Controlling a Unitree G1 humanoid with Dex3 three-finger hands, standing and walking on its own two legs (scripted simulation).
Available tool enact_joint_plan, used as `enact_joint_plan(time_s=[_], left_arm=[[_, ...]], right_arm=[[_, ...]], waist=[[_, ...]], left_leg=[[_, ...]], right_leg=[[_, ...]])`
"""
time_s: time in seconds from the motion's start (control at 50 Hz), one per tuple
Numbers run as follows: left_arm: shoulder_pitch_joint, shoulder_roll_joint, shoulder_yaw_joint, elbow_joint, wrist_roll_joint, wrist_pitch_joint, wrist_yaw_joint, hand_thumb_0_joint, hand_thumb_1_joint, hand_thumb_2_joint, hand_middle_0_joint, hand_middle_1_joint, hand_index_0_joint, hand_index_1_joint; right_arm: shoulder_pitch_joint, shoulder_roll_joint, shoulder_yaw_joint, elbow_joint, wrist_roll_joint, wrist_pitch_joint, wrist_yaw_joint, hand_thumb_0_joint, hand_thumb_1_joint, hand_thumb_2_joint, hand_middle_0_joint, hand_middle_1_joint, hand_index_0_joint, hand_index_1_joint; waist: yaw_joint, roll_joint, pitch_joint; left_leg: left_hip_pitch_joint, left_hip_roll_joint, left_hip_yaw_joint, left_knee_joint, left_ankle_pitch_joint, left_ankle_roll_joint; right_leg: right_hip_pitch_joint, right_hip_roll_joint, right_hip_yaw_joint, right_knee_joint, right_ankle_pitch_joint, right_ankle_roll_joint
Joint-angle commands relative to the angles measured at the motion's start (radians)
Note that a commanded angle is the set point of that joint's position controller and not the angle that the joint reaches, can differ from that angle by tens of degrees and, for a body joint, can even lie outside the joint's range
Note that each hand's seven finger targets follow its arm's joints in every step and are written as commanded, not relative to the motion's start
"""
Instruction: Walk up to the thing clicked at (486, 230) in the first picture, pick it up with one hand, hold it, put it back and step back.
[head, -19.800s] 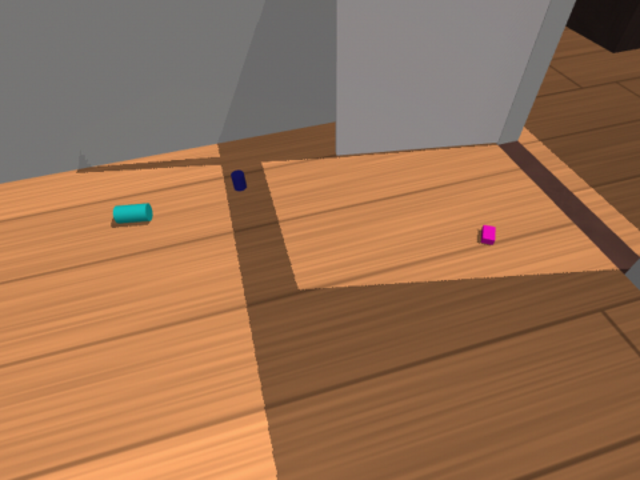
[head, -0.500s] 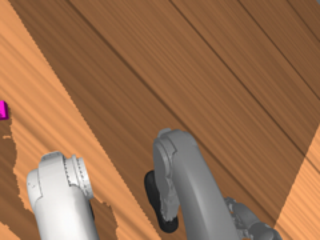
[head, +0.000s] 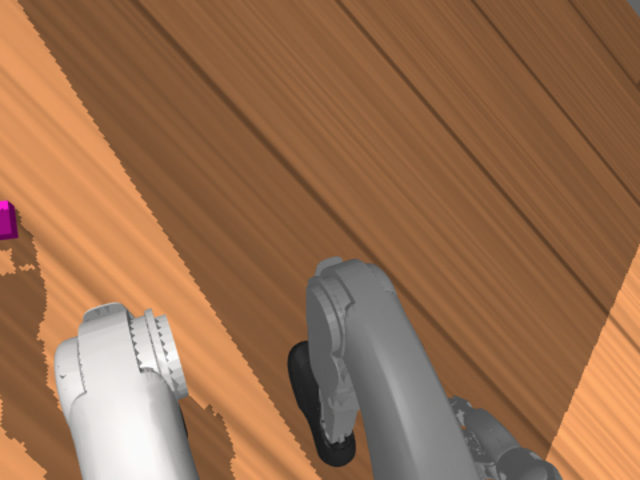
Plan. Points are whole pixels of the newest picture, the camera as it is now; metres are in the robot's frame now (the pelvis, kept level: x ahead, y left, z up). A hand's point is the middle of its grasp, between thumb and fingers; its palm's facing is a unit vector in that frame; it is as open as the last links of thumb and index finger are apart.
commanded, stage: approach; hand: left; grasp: from above
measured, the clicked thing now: out of the picture +0.46 +0.36 -0.30
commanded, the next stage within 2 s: close in in 0.32 s
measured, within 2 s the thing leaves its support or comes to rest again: neither
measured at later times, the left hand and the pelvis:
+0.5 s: hand out of the picture +0.44 +0.36 -0.17, palm faces -0.52 -0.07 -0.85, open 12.5 cm; pelvis +0.00 +0.00 +0.01, yaw +1 degrees
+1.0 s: hand out of the picture +0.44 +0.34 -0.23, palm faces -0.44 -0.06 -0.90, open 12.9 cm; pelvis +0.00 +0.00 -0.01, yaw -2 degrees
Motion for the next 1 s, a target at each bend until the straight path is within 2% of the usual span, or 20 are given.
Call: enact_joint_plan(time_s=[0.0,0.04,0.1,0.14,0.2,0.26,0.34,0.38,0.44,0.48,0.54,0.56,0.64,0.7,0.72,0.76,0.82,0.88,0.9,0.98], left_arm=[[-0.366,0.192,0.016,-0.167,-0.015,0.006,0.074,0.0,-0.301,0.797,-0.295,-0.799,-0.296,-0.798],[-0.365,0.185,0.025,-0.157,-0.009,0.03,0.096,0.0,-0.301,0.806,-0.303,-0.783,-0.299,-0.787],[-0.338,0.218,0.06,-0.116,0.0,0.08,0.12,0.0,-0.3,0.806,-0.31,-0.756,-0.301,-0.764],[-0.316,0.249,0.073,-0.108,0.003,0.109,0.122,0.0,-0.294,0.797,-0.324,-0.74,-0.313,-0.751],[-0.267,0.257,0.084,-0.07,-0.028,0.153,0.117,0.0,-0.281,0.782,-0.329,-0.724,-0.32,-0.732],[-0.256,0.248,0.061,-0.052,-0.06,0.174,0.082,0.0,-0.283,0.777,-0.323,-0.73,-0.317,-0.735],[-0.294,0.219,0.031,-0.065,-0.109,0.155,0.021,0.0,-0.261,0.753,-0.346,-0.718,-0.342,-0.721],[-0.303,0.211,0.013,-0.068,-0.112,0.129,-0.005,0.0,-0.247,0.738,-0.364,-0.708,-0.36,-0.711],[-0.308,0.247,0.038,-0.11,-0.119,0.07,-0.014,0.0,-0.228,0.717,-0.362,-0.721,-0.37,-0.712],[-0.297,0.258,0.043,-0.088,-0.103,0.041,-0.008,0.0,-0.24,0.728,-0.345,-0.742,-0.354,-0.731],[-0.331,0.289,0.071,-0.119,-0.083,-0.008,0.031,0.0,-0.265,0.758,-0.336,-0.727,-0.337,-0.726],[-0.324,0.298,0.073,-0.121,-0.069,-0.014,0.045,0.0,-0.283,0.771,-0.324,-0.731,-0.322,-0.732],[-0.288,0.253,0.047,0.013,-0.015,-0.022,0.118,0.0,-0.331,0.833,-0.299,-0.706,-0.275,-0.731],[-0.319,0.303,0.076,0.0,0.016,-0.022,0.178,0.0,-0.309,0.821,-0.312,-0.686,-0.288,-0.71],[-0.307,0.297,0.064,0.023,0.034,-0.013,0.195,0.0,-0.31,0.823,-0.315,-0.687,-0.289,-0.713],[-0.305,0.278,0.058,0.062,0.036,0.002,0.226,0.0,-0.295,0.809,-0.312,-0.693,-0.292,-0.713],[-0.334,0.311,0.065,0.055,0.045,0.032,0.266,0.0,-0.287,0.795,-0.299,-0.724,-0.288,-0.734],[-0.31,0.27,0.035,0.122,0.028,0.074,0.286,0.0,-0.299,0.803,-0.273,-0.751,-0.267,-0.755],[-0.317,0.266,0.02,0.117,0.034,0.086,0.281,0.0,-0.304,0.804,-0.265,-0.769,-0.262,-0.771],[-0.319,0.314,0.046,0.1,0.001,0.12,0.267,0.0,-0.318,0.806,-0.265,-0.772,-0.26,-0.776]], right_arm=[[0.196,-0.292,-0.098,-0.003,0.001,-0.011,-0.014,0.0,-0.908,-0.897,0.2,0.3,0.2,0.3],[0.201,-0.29,-0.097,-0.004,0.0,-0.016,-0.013,0.0,-0.907,-0.897,0.2,0.3,0.2,0.3],[0.202,-0.289,-0.094,-0.014,0.004,-0.02,-0.013,0.0,-0.905,-0.896,0.2,0.3,0.2,0.3],[0.184,-0.286,-0.088,-0.029,0.01,-0.021,-0.013,0.0,-0.906,-0.896,0.2,0.3,0.2,0.3],[0.175,-0.287,-0.084,-0.044,0.018,-0.025,-0.013,0.0,-0.905,-0.895,0.2,0.3,0.2,0.3],[0.166,-0.286,-0.08,-0.055,0.029,-0.026,-0.019,0.0,-0.904,-0.894,0.2,0.3,0.2,0.3],[0.189,-0.292,-0.078,-0.051,0.034,-0.028,-0.026,0.0,-0.906,-0.895,0.2,0.3,0.2,0.3],[0.202,-0.302,-0.072,-0.046,0.028,-0.029,-0.029,0.0,-0.91,-0.897,0.2,0.3,0.2,0.3],[0.212,-0.309,-0.065,-0.04,0.016,-0.024,-0.03,0.0,-0.908,-0.899,0.199,0.3,0.199,0.3],[0.211,-0.303,-0.054,-0.038,0.005,-0.021,-0.027,0.0,-0.908,-0.899,0.199,0.3,0.199,0.3],[0.208,-0.312,-0.043,-0.026,-0.009,-0.009,-0.025,0.0,-0.907,-0.898,0.199,0.3,0.199,0.3],[0.2,-0.307,-0.04,-0.023,-0.011,-0.007,-0.025,0.0,-0.908,-0.899,0.199,0.3,0.199,0.3],[0.185,-0.312,-0.036,-0.01,-0.025,-0.008,-0.018,0.0,-0.901,-0.9,0.199,0.3,0.199,0.3],[0.176,-0.325,-0.028,-0.016,-0.038,-0.015,-0.016,0.0,-0.898,-0.898,0.199,0.3,0.199,0.3],[0.166,-0.323,-0.026,-0.017,-0.042,-0.02,-0.013,0.0,-0.899,-0.899,0.199,0.3,0.199,0.3],[0.16,-0.329,-0.027,-0.018,-0.047,-0.032,-0.008,0.0,-0.898,-0.898,0.199,0.3,0.199,0.3],[0.151,-0.331,-0.019,-0.016,-0.056,-0.048,-0.007,0.0,-0.897,-0.897,0.199,0.3,0.199,0.3],[0.146,-0.336,-0.014,-0.011,-0.062,-0.071,0.0,0.0,-0.897,-0.897,0.199,0.3,0.199,0.3],[0.146,-0.338,-0.012,-0.017,-0.062,-0.08,0.002,0.0,-0.898,-0.897,0.199,0.3,0.199,0.3],[0.125,-0.353,-0.01,-0.046,-0.051,-0.11,0.008,0.0,-0.903,-0.9,0.199,0.3,0.199,0.3]], waist=[[-0.044,0.511,-0.652],[-0.045,0.531,-0.672],[-0.029,0.523,-0.667],[-0.004,0.517,-0.697],[-0.001,0.444,-0.678],[-0.015,0.405,-0.651],[-0.056,0.344,-0.604],[-0.077,0.325,-0.589],[-0.059,0.362,-0.62],[-0.054,0.396,-0.629],[-0.057,0.446,-0.673],[-0.042,0.46,-0.691],[-0.083,0.44,-0.568],[-0.072,0.495,-0.606],[-0.076,0.501,-0.603],[-0.093,0.49,-0.568],[-0.087,0.516,-0.598],[-0.115,0.46,-0.529],[-0.119,0.474,-0.523],[-0.103,0.494,-0.576]], left_leg=[[0.657,0.014,0.071,-0.261,0.144,-0.001],[0.664,0.013,0.079,-0.268,0.169,-0.001],[0.629,0.008,0.095,-0.269,0.187,0.003],[0.605,0.006,0.112,-0.267,0.186,0.01],[0.535,0.003,0.124,-0.258,0.157,0.023],[0.496,0.003,0.118,-0.267,0.109,0.03],[0.449,0.001,0.109,-0.258,0.067,0.035],[0.455,0.002,0.105,-0.236,0.088,0.034],[0.506,0.001,0.101,-0.234,0.112,0.022],[0.546,0.007,0.095,-0.23,0.14,0.018],[0.6,0.011,0.087,-0.218,0.193,0.014],[0.627,0.013,0.085,-0.218,0.209,0.016],[0.594,0.019,0.07,-0.222,0.174,0.013],[0.639,0.022,0.064,-0.233,0.207,0.005],[0.646,0.025,0.064,-0.227,0.208,0.005],[0.628,0.027,0.06,-0.229,0.188,0.003],[0.613,0.026,0.072,-0.215,0.186,0.004],[0.537,0.025,0.07,-0.203,0.135,0.008],[0.547,0.025,0.071,-0.207,0.124,0.007],[0.572,0.032,0.064,-0.197,0.145,0.004]], right_leg=[[0.152,0.019,-0.082,-0.223,0.226,-0.079],[0.169,0.019,-0.081,-0.224,0.25,-0.077],[0.187,0.018,-0.074,-0.228,0.27,-0.078],[0.217,0.022,-0.06,-0.242,0.28,-0.079],[0.251,0.022,-0.044,-0.262,0.266,-0.072],[0.256,0.025,-0.039,-0.27,0.227,-0.073],[0.263,0.02,-0.036,-0.287,0.182,-0.068],[0.269,0.017,-0.039,-0.29,0.198,-0.066],[0.303,0.016,-0.048,-0.291,0.206,-0.07],[0.303,0.02,-0.052,-0.275,0.226,-0.07],[0.311,0.023,-0.066,-0.26,0.264,-0.07],[0.302,0.026,-0.065,-0.255,0.276,-0.069],[0.218,0.032,-0.09,-0.229,0.241,-0.073],[0.229,0.032,-0.102,-0.206,0.266,-0.076],[0.216,0.035,-0.103,-0.201,0.268,-0.076],[0.198,0.039,-0.111,-0.196,0.255,-0.076],[0.224,0.04,-0.1,-0.202,0.27,-0.075],[0.204,0.042,-0.103,-0.204,0.241,-0.071],[0.2,0.043,-0.1,-0.203,0.236,-0.073],[0.23,0.04,-0.101,-0.188,0.263,-0.071]])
